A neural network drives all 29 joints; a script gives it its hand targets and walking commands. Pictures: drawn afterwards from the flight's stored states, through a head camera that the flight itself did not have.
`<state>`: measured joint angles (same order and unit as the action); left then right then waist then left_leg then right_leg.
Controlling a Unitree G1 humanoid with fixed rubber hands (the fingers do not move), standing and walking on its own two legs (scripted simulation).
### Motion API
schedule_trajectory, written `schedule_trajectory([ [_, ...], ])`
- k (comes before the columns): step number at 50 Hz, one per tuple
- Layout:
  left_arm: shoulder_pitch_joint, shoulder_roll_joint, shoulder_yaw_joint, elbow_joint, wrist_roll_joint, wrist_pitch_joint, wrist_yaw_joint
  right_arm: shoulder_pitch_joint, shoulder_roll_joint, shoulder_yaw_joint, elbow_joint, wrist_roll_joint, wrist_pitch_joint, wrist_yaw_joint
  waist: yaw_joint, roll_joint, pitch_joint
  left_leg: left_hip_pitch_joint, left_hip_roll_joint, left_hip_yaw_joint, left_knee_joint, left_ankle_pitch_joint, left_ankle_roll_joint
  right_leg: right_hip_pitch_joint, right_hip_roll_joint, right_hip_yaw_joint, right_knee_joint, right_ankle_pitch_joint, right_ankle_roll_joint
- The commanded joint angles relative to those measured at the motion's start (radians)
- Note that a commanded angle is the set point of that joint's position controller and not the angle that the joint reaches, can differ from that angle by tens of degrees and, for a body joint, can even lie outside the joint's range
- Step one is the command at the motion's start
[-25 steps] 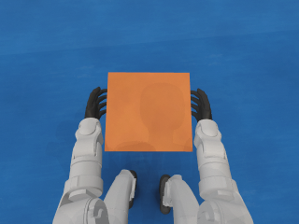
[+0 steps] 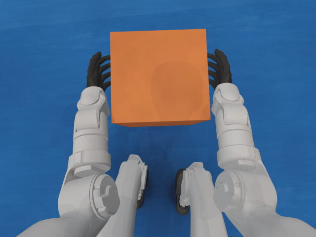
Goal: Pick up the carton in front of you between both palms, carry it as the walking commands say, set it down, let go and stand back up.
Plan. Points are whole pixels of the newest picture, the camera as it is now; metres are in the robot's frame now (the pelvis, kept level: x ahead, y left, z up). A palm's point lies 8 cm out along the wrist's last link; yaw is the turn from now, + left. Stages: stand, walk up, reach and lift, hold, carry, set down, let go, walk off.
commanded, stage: set down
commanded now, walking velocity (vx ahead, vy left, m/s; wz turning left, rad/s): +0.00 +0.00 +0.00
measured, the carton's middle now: (159, 88) +0.47 +0.05 -0.15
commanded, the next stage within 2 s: none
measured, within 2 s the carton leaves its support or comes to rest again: rests again in 1.26 s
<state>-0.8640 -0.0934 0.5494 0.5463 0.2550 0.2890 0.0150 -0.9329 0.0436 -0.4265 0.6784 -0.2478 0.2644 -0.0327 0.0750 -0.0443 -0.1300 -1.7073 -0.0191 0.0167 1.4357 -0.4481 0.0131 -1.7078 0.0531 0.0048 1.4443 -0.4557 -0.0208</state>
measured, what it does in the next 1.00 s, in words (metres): lowers itself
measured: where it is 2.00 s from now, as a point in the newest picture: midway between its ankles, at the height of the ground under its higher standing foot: (160, 196)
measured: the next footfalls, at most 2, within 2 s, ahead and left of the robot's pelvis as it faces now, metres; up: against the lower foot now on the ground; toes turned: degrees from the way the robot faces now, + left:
none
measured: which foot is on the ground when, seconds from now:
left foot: down 0.00-1.00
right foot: down 0.00-1.00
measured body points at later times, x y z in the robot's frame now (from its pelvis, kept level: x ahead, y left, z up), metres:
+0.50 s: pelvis -0.02 +0.00 -0.12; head +0.31 +0.01 +0.18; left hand +0.48 +0.22 -0.24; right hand +0.54 -0.08 -0.24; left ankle +0.08 +0.11 -0.55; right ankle +0.08 -0.10 -0.55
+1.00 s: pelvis -0.02 +0.00 -0.20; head +0.37 +0.02 +0.03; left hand +0.51 +0.24 -0.37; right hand +0.59 -0.06 -0.37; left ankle +0.08 +0.11 -0.55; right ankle +0.08 -0.10 -0.55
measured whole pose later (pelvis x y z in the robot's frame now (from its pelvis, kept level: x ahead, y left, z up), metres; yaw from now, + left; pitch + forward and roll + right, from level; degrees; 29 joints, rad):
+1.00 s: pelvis -0.02 +0.00 -0.20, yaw +2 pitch +40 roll +1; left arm -1.38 0.16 0.42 0.72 -0.02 0.31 0.12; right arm -1.58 -0.31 -0.10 0.99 0.01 0.28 -0.10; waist 0.13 -0.01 0.37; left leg -2.23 -0.04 0.03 2.14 -0.60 0.00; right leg -2.23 0.07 -0.01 2.17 -0.62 -0.03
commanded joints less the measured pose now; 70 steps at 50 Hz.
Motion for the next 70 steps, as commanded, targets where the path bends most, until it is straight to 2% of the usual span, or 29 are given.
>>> schedule_trajectory([
  [1, -0.636, -0.851, -0.566, 0.057, -0.138, 0.0, -0.223, -0.607, 0.876, 0.49, 0.046, 0.114, -0.014, 0.191, 0.038, -0.012, -0.963, 0.492, -0.131, -0.012, -0.048, 0.316, -0.048, 0.404, 0.136, 0.014, -0.051, 0.222, 0.025],
  [8, -0.758, -0.823, -0.562, 0.049, -0.166, 0.026, -0.216, -0.726, 0.847, 0.481, 0.071, 0.136, 0.013, 0.183, 0.055, -0.011, -1.014, 0.402, -0.131, 0.009, 0.058, 0.299, -0.055, 0.326, 0.142, 0.0, 0.062, 0.201, 0.023],
  [24, -0.975, -0.689, -0.496, 0.066, -0.205, 0.027, -0.221, -0.938, 0.725, 0.475, 0.133, 0.168, 0.019, 0.158, 0.102, -0.066, -0.972, 0.176, -0.109, 0.039, 0.278, 0.263, -0.05, 0.205, 0.13, 0.001, 0.29, 0.181, 0.02],
  [41, -1.172, -0.542, -0.539, 0.054, -0.334, -0.005, -0.211, -1.127, 0.575, 0.564, 0.187, 0.301, -0.016, 0.15, 0.145, -0.089, -0.902, 0.095, -0.083, 0.052, 0.5, 0.329, -0.053, 0.218, 0.103, 0.004, 0.545, 0.26, 0.001],
  [44, -1.216, -0.536, -0.582, 0.012, -0.379, -0.013, -0.2, -1.168, 0.576, 0.608, 0.155, 0.349, -0.023, 0.152, 0.148, -0.083, -0.977, 0.162, -0.081, 0.049, 0.532, 0.393, -0.053, 0.254, 0.101, 0.002, 0.587, 0.314, -0.003],
  [46, -1.226, -0.569, -0.609, 0.001, -0.422, -0.018, -0.188, -1.208, 0.577, 0.636, 0.118, 0.378, -0.03, 0.15, 0.137, -0.078, -1.03, 0.227, -0.084, 0.041, 0.552, 0.454, -0.051, 0.256, 0.102, -0.004, 0.607, 0.344, -0.006],
  [49, -1.214, -0.598, -0.625, 0.022, -0.435, -0.012, -0.189, -1.179, 0.589, 0.625, 0.129, 0.378, -0.031, 0.158, 0.108, -0.062, -1.008, 0.284, -0.085, 0.019, 0.581, 0.511, -0.048, 0.176, 0.102, -0.01, 0.622, 0.341, -0.01],
  [53, -1.198, -0.612, -0.612, 0.062, -0.413, -0.012, -0.201, -1.119, 0.605, 0.577, 0.193, 0.348, -0.031, 0.179, 0.087, -0.04, -0.871, 0.226, -0.091, 0.013, 0.593, 0.454, -0.046, 0.053, 0.101, -0.014, 0.625, 0.27, -0.013],
  [58, -1.185, -0.602, -0.564, 0.114, -0.382, -0.029, -0.201, -1.121, 0.59, 0.543, 0.241, 0.336, -0.049, 0.191, 0.099, -0.055, -0.735, 0.113, -0.092, 0.018, 0.594, 0.369, -0.042, 0.003, 0.097, -0.014, 0.638, 0.219, -0.014],
  [66, -1.195, -0.542, -0.484, 0.192, -0.364, -0.047, -0.2, -1.199, 0.504, 0.544, 0.267, 0.354, -0.073, 0.181, 0.122, -0.115, -0.631, 0.001, -0.081, 0.031, 0.611, 0.255, -0.029, 0.033, 0.088, -0.006, 0.647, 0.158, -0.01],
  [70, -1.185, -0.509, -0.439, 0.241, -0.336, -0.045, -0.214, -1.164, 0.475, 0.51, 0.323, 0.328, -0.065, 0.182, 0.122, -0.102, -0.505, -0.069, -0.072, 0.034, 0.613, 0.175, -0.026, -0.006, 0.086, 0.003, 0.642, 0.102, -0.013],
])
